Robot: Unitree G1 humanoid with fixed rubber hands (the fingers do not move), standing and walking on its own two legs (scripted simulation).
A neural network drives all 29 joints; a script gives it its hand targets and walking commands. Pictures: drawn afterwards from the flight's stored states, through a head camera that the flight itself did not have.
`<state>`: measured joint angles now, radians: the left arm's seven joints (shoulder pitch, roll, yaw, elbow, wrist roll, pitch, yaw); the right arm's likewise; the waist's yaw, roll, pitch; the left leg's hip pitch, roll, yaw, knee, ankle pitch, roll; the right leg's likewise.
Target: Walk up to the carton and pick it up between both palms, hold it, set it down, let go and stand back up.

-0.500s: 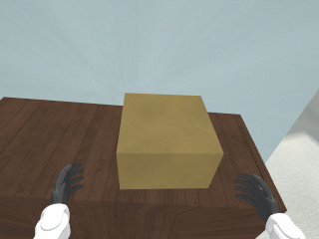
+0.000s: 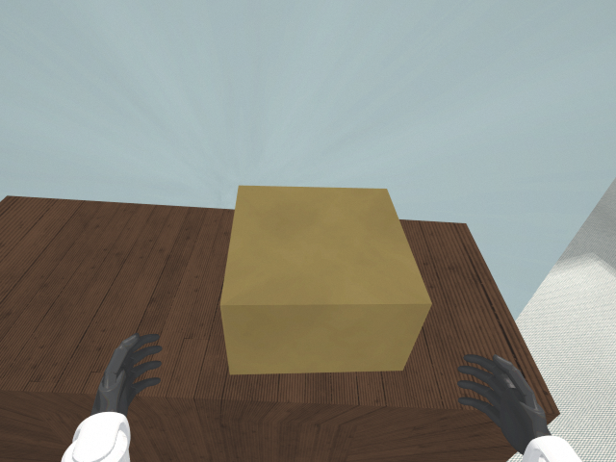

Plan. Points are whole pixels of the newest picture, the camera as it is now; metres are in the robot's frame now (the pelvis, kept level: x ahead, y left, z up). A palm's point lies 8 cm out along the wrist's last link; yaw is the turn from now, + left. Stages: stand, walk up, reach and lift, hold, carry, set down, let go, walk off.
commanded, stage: set down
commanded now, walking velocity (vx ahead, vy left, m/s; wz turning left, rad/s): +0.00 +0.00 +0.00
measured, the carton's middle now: (315, 272) +0.45 +0.02 -0.01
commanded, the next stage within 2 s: let go in 1.66 s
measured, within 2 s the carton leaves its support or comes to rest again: neither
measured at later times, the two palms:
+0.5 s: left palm (119, 420) +0.18 +0.25 -0.01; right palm (520, 434) +0.20 -0.25 +0.00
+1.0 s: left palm (120, 429) +0.17 +0.25 -0.03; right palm (494, 446) +0.20 -0.23 -0.03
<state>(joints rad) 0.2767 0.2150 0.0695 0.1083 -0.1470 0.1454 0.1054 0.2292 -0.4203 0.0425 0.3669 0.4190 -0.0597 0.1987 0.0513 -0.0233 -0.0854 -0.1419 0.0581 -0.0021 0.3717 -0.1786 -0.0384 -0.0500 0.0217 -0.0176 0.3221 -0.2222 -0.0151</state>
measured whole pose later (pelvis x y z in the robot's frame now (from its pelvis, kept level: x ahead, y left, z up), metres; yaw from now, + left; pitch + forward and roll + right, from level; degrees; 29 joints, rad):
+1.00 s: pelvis +0.01 +0.00 +0.00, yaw +0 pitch -3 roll -1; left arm 0.30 0.21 0.07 0.23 -0.13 0.16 -0.01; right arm 0.27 -0.31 0.04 0.39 0.22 -0.04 0.06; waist 0.05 0.01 -0.01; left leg -0.13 0.06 0.00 0.37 -0.20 -0.04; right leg -0.02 0.02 -0.02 0.29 -0.23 -0.01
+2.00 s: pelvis +0.00 -0.01 +0.00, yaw +0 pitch -5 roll +0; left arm 0.22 0.21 0.09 0.32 -0.07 0.19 -0.03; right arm 0.23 -0.27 0.04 0.44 0.13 -0.06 0.02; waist 0.05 0.01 0.00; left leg -0.09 0.05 0.00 0.37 -0.19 -0.04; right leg -0.01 0.02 -0.02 0.36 -0.26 -0.02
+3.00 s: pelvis -0.01 +0.00 -0.02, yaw +0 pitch +2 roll +0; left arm 0.23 0.28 0.07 0.33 -0.07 -0.11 -0.10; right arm 0.20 -0.32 0.04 0.50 0.07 -0.05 0.03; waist 0.05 0.00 0.01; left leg -0.34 0.04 0.00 0.54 -0.23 -0.03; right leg -0.28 0.00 -0.02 0.58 -0.33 -0.02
